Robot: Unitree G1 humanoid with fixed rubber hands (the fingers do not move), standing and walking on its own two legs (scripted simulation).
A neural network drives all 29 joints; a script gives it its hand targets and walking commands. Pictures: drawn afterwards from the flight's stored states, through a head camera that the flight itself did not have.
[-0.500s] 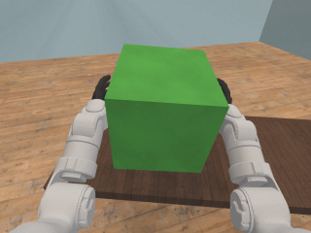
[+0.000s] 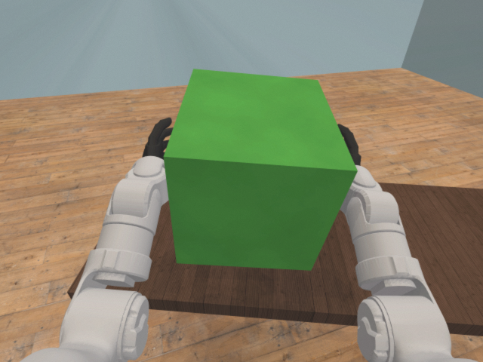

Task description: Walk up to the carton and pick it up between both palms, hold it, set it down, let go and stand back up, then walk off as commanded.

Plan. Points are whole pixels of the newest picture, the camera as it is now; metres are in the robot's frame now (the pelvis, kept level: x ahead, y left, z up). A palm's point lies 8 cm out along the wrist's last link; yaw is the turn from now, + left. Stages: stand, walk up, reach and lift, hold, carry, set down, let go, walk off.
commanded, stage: hold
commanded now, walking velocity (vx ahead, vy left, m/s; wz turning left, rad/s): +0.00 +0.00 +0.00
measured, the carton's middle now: (250, 167) +0.38 +0.03 +0.20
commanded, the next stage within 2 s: none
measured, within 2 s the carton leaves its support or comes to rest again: neither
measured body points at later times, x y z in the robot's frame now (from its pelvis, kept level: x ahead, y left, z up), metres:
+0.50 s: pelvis +0.00 +0.00 +0.00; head -0.08 +0.00 +0.44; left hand +0.36 +0.19 +0.21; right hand +0.39 -0.13 +0.20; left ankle +0.08 +0.13 -0.73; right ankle +0.03 -0.12 -0.73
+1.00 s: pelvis +0.00 +0.00 +0.00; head -0.07 +0.00 +0.45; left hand +0.36 +0.19 +0.20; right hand +0.39 -0.13 +0.19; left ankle +0.08 +0.13 -0.73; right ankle +0.03 -0.12 -0.73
